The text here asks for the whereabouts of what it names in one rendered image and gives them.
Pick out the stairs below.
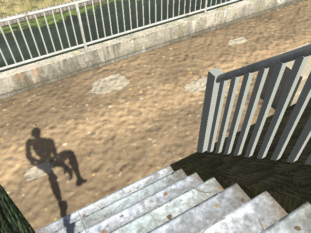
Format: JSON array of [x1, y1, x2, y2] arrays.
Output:
[[35, 165, 311, 233]]

